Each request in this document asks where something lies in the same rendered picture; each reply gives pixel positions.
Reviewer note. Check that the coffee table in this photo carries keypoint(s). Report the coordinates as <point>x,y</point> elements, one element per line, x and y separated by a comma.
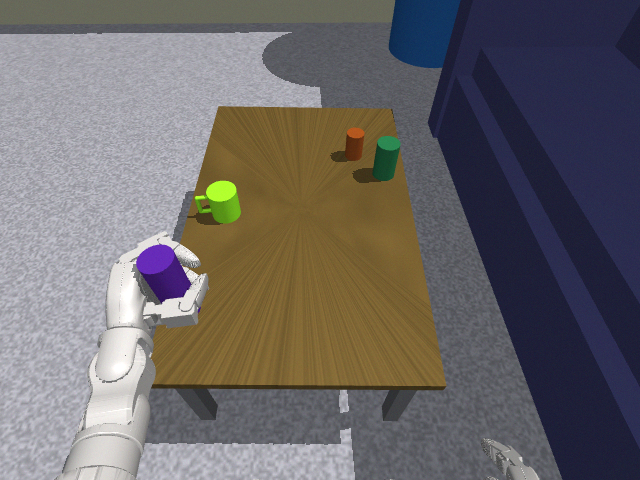
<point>319,284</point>

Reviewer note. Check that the left robot hand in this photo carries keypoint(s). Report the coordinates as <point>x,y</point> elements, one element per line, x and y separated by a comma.
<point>131,302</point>

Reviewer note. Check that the left robot arm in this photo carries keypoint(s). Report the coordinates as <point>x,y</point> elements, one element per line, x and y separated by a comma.
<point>111,436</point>

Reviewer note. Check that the right robot hand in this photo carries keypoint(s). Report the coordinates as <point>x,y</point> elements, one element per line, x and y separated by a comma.
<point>508,461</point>

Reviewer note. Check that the sofa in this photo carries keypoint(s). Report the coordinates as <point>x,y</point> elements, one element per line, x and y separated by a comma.
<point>537,113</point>

